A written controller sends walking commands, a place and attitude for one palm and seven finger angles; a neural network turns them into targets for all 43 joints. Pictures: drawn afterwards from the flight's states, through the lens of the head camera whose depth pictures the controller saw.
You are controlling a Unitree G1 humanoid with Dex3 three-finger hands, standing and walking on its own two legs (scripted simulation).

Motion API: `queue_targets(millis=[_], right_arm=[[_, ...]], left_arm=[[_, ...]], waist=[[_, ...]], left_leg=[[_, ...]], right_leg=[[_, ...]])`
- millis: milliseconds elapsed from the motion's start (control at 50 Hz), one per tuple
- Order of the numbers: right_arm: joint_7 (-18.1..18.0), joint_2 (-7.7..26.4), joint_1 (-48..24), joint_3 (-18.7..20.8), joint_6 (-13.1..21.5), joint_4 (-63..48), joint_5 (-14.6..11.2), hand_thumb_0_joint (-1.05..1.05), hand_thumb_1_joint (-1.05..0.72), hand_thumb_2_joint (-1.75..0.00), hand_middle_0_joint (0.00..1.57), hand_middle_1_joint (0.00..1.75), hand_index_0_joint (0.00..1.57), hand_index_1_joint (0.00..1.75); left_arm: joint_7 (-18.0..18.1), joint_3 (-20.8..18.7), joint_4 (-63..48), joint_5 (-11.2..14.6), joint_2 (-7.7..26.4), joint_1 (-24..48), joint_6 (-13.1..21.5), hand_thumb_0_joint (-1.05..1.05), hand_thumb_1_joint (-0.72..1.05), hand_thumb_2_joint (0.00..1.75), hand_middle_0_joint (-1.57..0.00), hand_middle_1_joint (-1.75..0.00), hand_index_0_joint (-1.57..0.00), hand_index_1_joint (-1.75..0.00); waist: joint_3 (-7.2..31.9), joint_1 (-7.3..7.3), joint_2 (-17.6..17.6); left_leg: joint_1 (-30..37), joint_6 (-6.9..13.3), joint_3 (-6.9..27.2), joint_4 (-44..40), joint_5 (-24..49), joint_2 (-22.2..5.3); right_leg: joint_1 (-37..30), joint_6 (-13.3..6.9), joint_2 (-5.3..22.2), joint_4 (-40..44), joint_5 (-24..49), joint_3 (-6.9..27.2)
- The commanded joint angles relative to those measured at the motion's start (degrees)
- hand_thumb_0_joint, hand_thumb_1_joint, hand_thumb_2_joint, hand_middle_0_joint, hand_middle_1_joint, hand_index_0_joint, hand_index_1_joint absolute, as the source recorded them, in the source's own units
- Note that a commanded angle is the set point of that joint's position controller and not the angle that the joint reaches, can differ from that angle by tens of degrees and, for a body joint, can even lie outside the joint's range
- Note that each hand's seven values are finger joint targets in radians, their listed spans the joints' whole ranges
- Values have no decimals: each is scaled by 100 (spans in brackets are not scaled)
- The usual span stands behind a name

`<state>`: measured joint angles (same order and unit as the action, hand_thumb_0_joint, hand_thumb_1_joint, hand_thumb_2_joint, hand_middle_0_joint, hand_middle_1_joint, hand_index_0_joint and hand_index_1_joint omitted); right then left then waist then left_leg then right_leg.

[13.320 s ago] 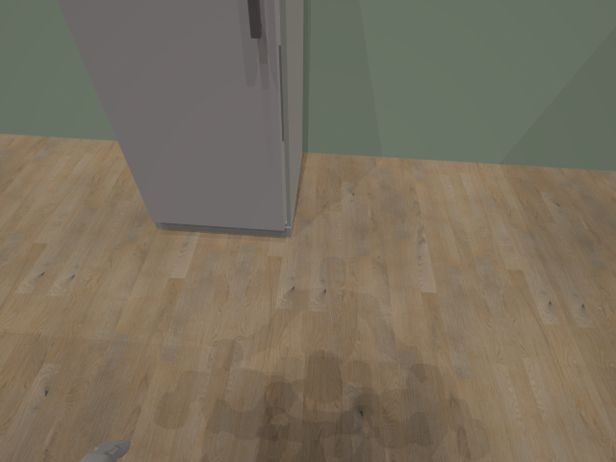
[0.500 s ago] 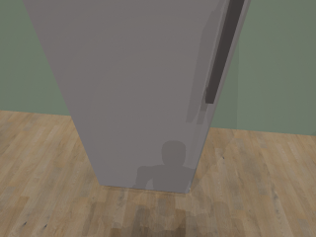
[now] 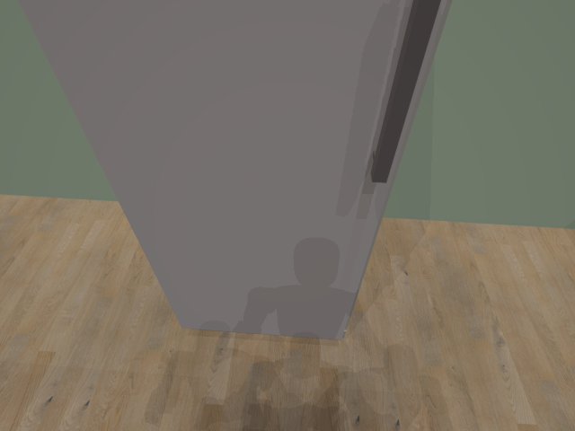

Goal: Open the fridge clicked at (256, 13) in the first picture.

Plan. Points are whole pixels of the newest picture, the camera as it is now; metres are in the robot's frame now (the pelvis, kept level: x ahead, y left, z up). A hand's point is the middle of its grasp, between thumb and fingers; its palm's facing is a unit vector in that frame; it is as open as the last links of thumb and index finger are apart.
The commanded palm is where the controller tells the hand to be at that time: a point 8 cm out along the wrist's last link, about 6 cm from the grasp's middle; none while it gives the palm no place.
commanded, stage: look again from close up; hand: right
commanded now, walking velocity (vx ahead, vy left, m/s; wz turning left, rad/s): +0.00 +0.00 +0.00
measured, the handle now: (403, 69) +0.51 -0.12 +0.27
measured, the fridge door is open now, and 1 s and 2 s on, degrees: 0 0 0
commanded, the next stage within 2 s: raise the hand to about handle height in 0.94 s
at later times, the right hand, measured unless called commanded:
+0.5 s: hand out of the picture +0.08 -0.23 -0.16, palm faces -0.04 +0.95 -0.31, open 7.4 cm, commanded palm none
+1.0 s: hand out of the picture +0.08 -0.23 -0.16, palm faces -0.03 +0.95 -0.31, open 7.4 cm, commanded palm none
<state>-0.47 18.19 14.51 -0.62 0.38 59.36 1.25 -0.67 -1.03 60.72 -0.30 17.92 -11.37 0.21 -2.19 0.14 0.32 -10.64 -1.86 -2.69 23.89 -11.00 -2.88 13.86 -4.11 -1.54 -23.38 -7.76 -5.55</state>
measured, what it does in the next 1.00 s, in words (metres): stands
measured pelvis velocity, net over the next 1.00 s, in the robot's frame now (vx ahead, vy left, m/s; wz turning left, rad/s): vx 0.03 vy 0.00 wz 0.00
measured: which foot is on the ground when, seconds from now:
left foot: down 0.00-1.00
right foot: down 0.00-1.00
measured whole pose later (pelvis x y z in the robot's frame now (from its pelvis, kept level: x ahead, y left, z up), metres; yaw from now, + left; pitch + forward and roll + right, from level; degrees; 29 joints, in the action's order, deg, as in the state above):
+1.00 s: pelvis +0.03 +0.00 +0.01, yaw +0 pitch -2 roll +0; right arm -0.6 17.9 10.7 -0.8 0.5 62.3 1.0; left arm -0.3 -0.1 64.0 -0.2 17.4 -8.1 0.7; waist -2.7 0.1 -0.3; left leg -5.3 -2.0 -3.0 18.5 -10.9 -3.1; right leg 8.5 -3.6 -2.1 -17.7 -7.4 -5.1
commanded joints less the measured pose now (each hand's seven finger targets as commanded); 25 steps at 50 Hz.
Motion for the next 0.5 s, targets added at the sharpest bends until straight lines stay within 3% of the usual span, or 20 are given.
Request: queue_targets(millis=[0, 480], right_arm=[[-91, 1028, -127, 193, 124, -292, 14, 0, -90, -90, 20, 30, 20, 30], [-93, 1068, -511, 179, 143, -178, -1, 0, -90, -90, 20, 30, 20, 30]], left_arm=[[45, -215, -324, -7, 1146, 246, 156, 0, 90, 90, -20, -30, -20, -30], [57, -151, -129, -1, 1133, 531, 176, 0, 90, 90, -20, -30, -20, -30]], waist=[[101, 16, -20], [328, 24, -35]], left_leg=[[-76, 335, 538, -526, -305, -465], [279, 278, 511, -750, 313, -545]], right_leg=[[-65, 227, 930, 905, -1028, 1146], [-592, 269, 920, 864, 168, 998]])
